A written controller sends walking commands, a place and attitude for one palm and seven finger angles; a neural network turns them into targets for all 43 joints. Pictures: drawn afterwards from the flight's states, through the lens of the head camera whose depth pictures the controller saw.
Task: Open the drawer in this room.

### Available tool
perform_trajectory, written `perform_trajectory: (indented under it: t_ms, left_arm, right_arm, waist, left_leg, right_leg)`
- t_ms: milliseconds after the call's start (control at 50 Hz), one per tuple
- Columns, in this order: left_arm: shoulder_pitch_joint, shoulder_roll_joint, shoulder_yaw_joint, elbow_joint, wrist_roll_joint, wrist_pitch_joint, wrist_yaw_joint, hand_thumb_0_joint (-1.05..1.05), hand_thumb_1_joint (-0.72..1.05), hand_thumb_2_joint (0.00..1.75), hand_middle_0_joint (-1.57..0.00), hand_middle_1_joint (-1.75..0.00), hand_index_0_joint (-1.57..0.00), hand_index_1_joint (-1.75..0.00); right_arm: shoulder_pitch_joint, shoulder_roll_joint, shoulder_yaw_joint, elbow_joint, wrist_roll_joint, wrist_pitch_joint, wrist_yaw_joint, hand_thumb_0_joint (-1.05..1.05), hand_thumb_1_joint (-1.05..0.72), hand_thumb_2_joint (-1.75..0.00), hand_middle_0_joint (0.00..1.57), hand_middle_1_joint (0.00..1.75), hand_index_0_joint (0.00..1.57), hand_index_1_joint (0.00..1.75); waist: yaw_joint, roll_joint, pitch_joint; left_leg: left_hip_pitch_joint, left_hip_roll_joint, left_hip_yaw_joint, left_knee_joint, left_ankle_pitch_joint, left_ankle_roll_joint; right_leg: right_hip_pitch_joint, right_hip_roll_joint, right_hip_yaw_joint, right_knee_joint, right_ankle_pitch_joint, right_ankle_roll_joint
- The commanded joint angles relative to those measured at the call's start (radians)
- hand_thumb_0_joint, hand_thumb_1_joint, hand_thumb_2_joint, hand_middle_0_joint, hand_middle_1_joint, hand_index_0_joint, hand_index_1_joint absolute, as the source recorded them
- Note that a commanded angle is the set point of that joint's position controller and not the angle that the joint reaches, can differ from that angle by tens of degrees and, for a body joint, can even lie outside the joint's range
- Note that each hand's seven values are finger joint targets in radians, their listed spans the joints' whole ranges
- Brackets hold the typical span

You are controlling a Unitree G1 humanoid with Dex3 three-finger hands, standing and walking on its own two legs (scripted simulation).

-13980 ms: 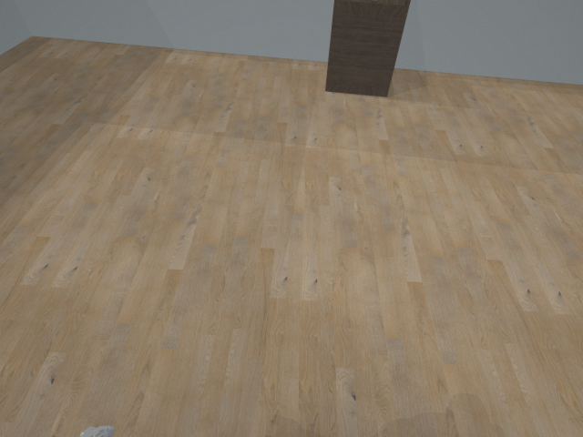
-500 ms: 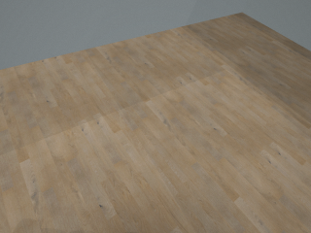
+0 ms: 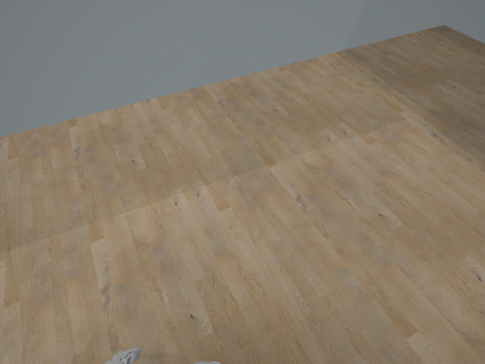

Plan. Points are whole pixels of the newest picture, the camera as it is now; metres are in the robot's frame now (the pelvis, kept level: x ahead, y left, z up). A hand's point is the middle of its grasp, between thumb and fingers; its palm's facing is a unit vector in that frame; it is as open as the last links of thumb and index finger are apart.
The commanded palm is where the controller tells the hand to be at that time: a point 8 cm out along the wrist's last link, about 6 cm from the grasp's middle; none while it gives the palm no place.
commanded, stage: turn or walk to find it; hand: left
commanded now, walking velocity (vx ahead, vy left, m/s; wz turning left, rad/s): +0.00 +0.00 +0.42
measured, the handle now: out of the picture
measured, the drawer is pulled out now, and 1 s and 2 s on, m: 0.00 0.00 0.00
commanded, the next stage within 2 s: none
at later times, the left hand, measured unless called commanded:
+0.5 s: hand out of the picture -0.06 +0.26 -0.18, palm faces +0.29 -0.93 -0.24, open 7.4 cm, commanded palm none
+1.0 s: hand out of the picture -0.05 +0.20 -0.14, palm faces +0.45 -0.85 -0.27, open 7.4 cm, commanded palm none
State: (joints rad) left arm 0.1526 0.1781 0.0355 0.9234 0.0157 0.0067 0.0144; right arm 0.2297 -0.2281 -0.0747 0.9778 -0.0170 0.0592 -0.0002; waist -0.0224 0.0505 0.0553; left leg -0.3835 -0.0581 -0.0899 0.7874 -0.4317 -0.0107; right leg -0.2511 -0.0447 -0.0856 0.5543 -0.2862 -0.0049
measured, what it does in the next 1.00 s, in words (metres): steps on the spot, turning left: left foot, then right foot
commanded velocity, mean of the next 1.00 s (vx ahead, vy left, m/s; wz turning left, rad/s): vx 0.00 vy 0.00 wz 0.42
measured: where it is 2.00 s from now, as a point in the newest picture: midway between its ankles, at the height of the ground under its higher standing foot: outside the picture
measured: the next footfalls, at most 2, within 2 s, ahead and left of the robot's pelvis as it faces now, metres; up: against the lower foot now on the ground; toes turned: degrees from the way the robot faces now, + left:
left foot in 0.36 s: -0.02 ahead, +0.15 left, +0.00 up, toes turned +15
right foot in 0.84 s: +0.05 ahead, -0.08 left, +0.00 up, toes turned +18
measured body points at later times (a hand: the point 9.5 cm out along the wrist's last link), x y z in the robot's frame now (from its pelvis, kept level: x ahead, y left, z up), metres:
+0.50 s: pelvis -0.03 +0.04 +0.00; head -0.01 +0.08 +0.45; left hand -0.07 +0.31 -0.16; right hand +0.11 -0.18 -0.13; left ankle -0.06 +0.14 -0.73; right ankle -0.02 -0.10 -0.67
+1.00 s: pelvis -0.04 -0.01 +0.01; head +0.00 -0.04 +0.45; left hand -0.07 +0.24 -0.12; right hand +0.11 -0.23 -0.16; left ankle -0.12 +0.12 -0.64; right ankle +0.01 -0.09 -0.73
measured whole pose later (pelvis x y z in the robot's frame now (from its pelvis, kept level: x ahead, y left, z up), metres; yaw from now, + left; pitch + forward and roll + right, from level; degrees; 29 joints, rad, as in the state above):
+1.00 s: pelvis -0.04 -0.01 +0.01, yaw +27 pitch -1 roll +2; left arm 0.20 0.15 0.03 0.93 0.02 0.01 0.02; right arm 0.24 -0.26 -0.09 0.98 -0.02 0.08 0.01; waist -0.02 0.06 0.06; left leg -0.49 -0.02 -0.06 1.14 -0.38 -0.04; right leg -0.22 -0.06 -0.13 0.51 -0.27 -0.03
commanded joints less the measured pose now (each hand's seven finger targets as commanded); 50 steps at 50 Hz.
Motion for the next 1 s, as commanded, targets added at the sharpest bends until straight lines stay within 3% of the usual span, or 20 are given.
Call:
perform_trajectory:
  t_ms: [0,60,220,260,300,320,340,360,400,440,480,640,760,780,800,820,840,860,900,980]
  left_arm:
    - [-0.015,0.184,0.049,-0.070,0.002,-0.012,0.022,0.00,0.90,0.90,-0.20,-0.30,-0.20,-0.30]
    - [0.009,0.166,0.043,-0.067,0.006,-0.021,0.022,0.00,0.90,0.90,-0.20,-0.30,-0.20,-0.30]
    - [0.128,0.238,0.067,-0.010,0.019,-0.011,0.017,0.00,0.90,0.90,-0.20,-0.30,-0.20,-0.30]
    - [0.124,0.247,0.071,-0.003,0.018,-0.007,0.015,0.00,0.90,0.90,-0.20,-0.30,-0.20,-0.30]
    - [0.096,0.239,0.072,0.003,0.008,0.000,0.014,0.00,0.90,0.90,-0.20,-0.30,-0.20,-0.30]
    - [0.102,0.210,0.068,-0.004,-0.001,0.010,0.012,0.00,0.90,0.90,-0.20,-0.30,-0.20,-0.30]
    - [0.119,0.145,0.056,-0.035,-0.009,0.018,0.006,0.00,0.90,0.90,-0.20,-0.30,-0.20,-0.30]
    - [0.051,0.122,0.037,-0.068,0.000,0.023,0.006,0.00,0.90,0.90,-0.20,-0.30,-0.20,-0.30]
    - [-0.013,0.139,0.044,-0.053,0.000,0.035,0.011,0.00,0.90,0.90,-0.20,-0.30,-0.20,-0.30]
    - [0.032,0.139,0.048,-0.015,0.001,0.027,-0.002,0.00,0.90,0.90,-0.20,-0.30,-0.20,-0.30]
    - [0.051,0.142,0.044,-0.004,-0.001,0.025,-0.004,0.00,0.90,0.90,-0.20,-0.30,-0.20,-0.30]
    - [-0.007,0.125,0.036,-0.045,-0.005,0.024,0.003,0.00,0.90,0.90,-0.20,-0.30,-0.20,-0.30]
    - [0.086,0.123,0.038,-0.032,-0.011,0.008,0.009,0.00,0.90,0.90,-0.20,-0.30,-0.20,-0.30]
    - [0.135,0.137,0.042,-0.022,-0.009,0.000,0.012,0.00,0.90,0.90,-0.20,-0.30,-0.20,-0.30]
    - [0.160,0.203,0.052,-0.022,0.004,-0.012,0.018,0.00,0.90,0.90,-0.20,-0.30,-0.20,-0.30]
    - [0.149,0.277,0.066,-0.032,0.015,-0.017,0.021,0.00,0.90,0.90,-0.20,-0.30,-0.20,-0.30]
    - [0.127,0.271,0.072,-0.048,0.001,-0.016,0.020,0.00,0.90,0.90,-0.20,-0.30,-0.20,-0.30]
    - [0.067,0.246,0.069,-0.062,0.003,-0.013,0.021,0.00,0.90,0.90,-0.20,-0.30,-0.20,-0.30]
    - [-0.019,0.177,0.051,-0.079,0.002,-0.012,0.021,0.00,0.90,0.90,-0.20,-0.30,-0.20,-0.30]
    - [0.046,0.162,0.043,-0.058,0.002,-0.025,0.020,0.00,0.90,0.90,-0.20,-0.30,-0.20,-0.30]
  right_arm:
    - [0.000,-0.091,-0.038,-0.063,-0.007,0.000,0.013,0.00,-0.90,-0.90,0.20,0.30,0.20,0.30]
    - [0.019,-0.080,-0.029,-0.048,-0.008,0.002,0.017,0.00,-0.90,-0.90,0.20,0.30,0.20,0.30]
    - [-0.090,-0.055,-0.002,-0.072,0.005,-0.016,0.013,0.00,-0.90,-0.90,0.20,0.30,0.20,0.30]
    - [-0.065,-0.054,0.002,-0.069,0.009,-0.026,0.009,0.00,-0.90,-0.90,0.20,0.30,0.20,0.30]
    - [-0.003,-0.069,0.003,-0.055,0.008,-0.036,0.008,0.00,-0.90,-0.90,0.20,0.30,0.20,0.30]
    - [0.031,-0.110,-0.007,-0.046,0.005,-0.046,0.009,0.00,-0.90,-0.90,0.20,0.30,0.20,0.30]
    - [0.052,-0.215,-0.028,-0.056,-0.004,-0.054,0.007,0.00,-0.90,-0.90,0.20,0.30,0.20,0.30]
    - [0.092,-0.266,-0.039,-0.047,-0.004,-0.045,0.001,0.00,-0.90,-0.90,0.20,0.30,0.20,0.30]
    - [0.046,-0.216,-0.027,-0.041,-0.006,-0.047,-0.021,0.00,-0.90,-0.90,0.20,0.30,0.20,0.30]
    - [-0.037,-0.170,-0.009,-0.062,-0.007,-0.053,-0.024,0.00,-0.90,-0.90,0.20,0.30,0.20,0.30]
    - [-0.039,-0.163,-0.007,-0.064,-0.002,-0.058,-0.023,0.00,-0.90,-0.90,0.20,0.30,0.20,0.30]
    - [0.000,-0.173,-0.022,-0.065,-0.007,-0.047,-0.017,0.00,-0.90,-0.90,0.20,0.30,0.20,0.30]
    - [-0.045,-0.168,-0.029,-0.085,-0.007,-0.037,-0.012,0.00,-0.90,-0.90,0.20,0.30,0.20,0.30]
    - [-0.055,-0.153,-0.029,-0.092,-0.001,-0.036,-0.010,0.00,-0.90,-0.90,0.20,0.30,0.20,0.30]
    - [-0.040,-0.102,-0.024,-0.100,0.009,-0.037,-0.003,0.00,-0.90,-0.90,0.20,0.30,0.20,0.30]
    - [-0.036,-0.050,-0.014,-0.126,0.008,-0.039,0.000,0.00,-0.90,-0.90,0.20,0.30,0.20,0.30]
    - [-0.038,-0.114,-0.033,-0.114,-0.004,-0.018,-0.004,0.00,-0.90,-0.90,0.20,0.30,0.20,0.30]
    - [-0.052,-0.114,-0.039,-0.102,-0.005,-0.008,0.002,0.00,-0.90,-0.90,0.20,0.30,0.20,0.30]
    - [-0.006,-0.097,-0.039,-0.065,-0.009,0.000,0.014,0.00,-0.90,-0.90,0.20,0.30,0.20,0.30]
    - [0.019,-0.083,-0.027,-0.045,-0.009,0.001,0.015,0.00,-0.90,-0.90,0.20,0.30,0.20,0.30]
  waist:
    - [-0.009,-0.170,0.010]
    - [0.002,-0.218,-0.004]
    - [0.075,-0.266,-0.048]
    - [0.063,-0.271,-0.083]
    - [0.023,-0.230,-0.103]
    - [0.000,-0.106,-0.122]
    - [-0.009,0.199,-0.127]
    - [-0.042,0.233,-0.098]
    - [-0.028,0.211,-0.056]
    - [0.013,0.125,-0.046]
    - [0.016,0.107,-0.066]
    - [-0.012,0.096,-0.070]
    - [0.038,0.096,-0.088]
    - [0.063,0.063,-0.108]
    - [0.070,-0.115,-0.117]
    - [0.068,-0.343,-0.080]
    - [0.071,-0.317,-0.066]
    - [0.045,-0.251,-0.003]
    - [-0.009,-0.157,0.032]
    - [0.013,-0.221,-0.024]
  left_leg:
    - [-0.156,0.064,0.002,0.425,0.012,-0.018]
    - [-0.150,0.076,0.043,0.412,0.071,-0.044]
    - [-0.048,0.084,0.143,0.036,-0.055,-0.048]
    - [0.008,0.076,0.168,-0.082,-0.026,-0.040]
    - [0.150,0.080,0.171,-0.292,0.135,-0.028]
    - [0.288,0.123,0.115,-0.408,0.266,-0.011]
    - [0.393,0.362,-0.209,-0.462,0.509,0.080]
    - [0.323,0.475,-0.285,-0.481,0.649,0.181]
    - [0.244,0.395,-0.246,-0.481,0.555,0.175]
    - [0.250,0.320,-0.143,-0.462,0.591,0.162]
    - [0.281,0.293,-0.103,-0.452,0.657,0.161]
    - [0.282,0.295,-0.199,-0.445,0.604,0.191]
    - [0.121,0.232,-0.246,-0.377,0.543,0.150]
    - [0.059,0.194,-0.219,-0.322,0.451,0.113]
    - [-0.072,0.103,-0.130,-0.185,0.257,0.051]
    - [-0.211,-0.028,0.022,0.034,-0.106,-0.012]
    - [-0.168,0.022,-0.027,0.219,-0.136,-0.008]
    - [-0.163,0.035,-0.031,0.342,-0.086,-0.005]
    - [-0.158,0.067,-0.004,0.427,0.027,-0.018]
    - [-0.172,0.073,0.034,0.414,0.087,-0.053]
  right_leg:
    - [-0.008,-0.301,0.204,-0.293,0.086,-0.113]
    - [0.036,-0.265,0.104,-0.279,0.161,-0.095]
    - [0.158,-0.316,0.060,-0.189,0.395,-0.137]
    - [0.177,-0.320,0.037,-0.137,0.456,-0.126]
    - [0.112,-0.298,-0.021,-0.044,0.385,-0.064]
    - [-0.007,-0.258,-0.061,0.074,0.265,-0.011]
    - [-0.247,-0.126,-0.109,0.267,-0.114,0.065]
    - [-0.290,-0.084,-0.044,0.404,-0.356,0.073]
    - [-0.308,-0.082,0.061,0.535,-0.267,0.065]
    - [-0.302,-0.075,0.059,0.567,-0.153,0.073]
    - [-0.287,-0.068,0.057,0.543,-0.126,0.082]
    - [-0.229,-0.031,0.060,0.357,-0.166,0.086]
    - [0.040,0.015,0.032,-0.001,-0.016,0.065]
    - [0.144,-0.009,0.042,-0.141,0.076,0.061]
    - [0.259,-0.158,0.189,-0.257,0.068,0.021]
    - [0.262,-0.394,0.416,-0.293,0.164,-0.094]
    - [0.095,-0.438,0.423,-0.333,0.056,-0.146]
    - [0.001,-0.395,0.396,-0.351,-0.028,-0.151]
    - [-0.033,-0.300,0.222,-0.313,0.028,-0.111]
    - [0.094,-0.257,0.100,-0.271,0.210,-0.096]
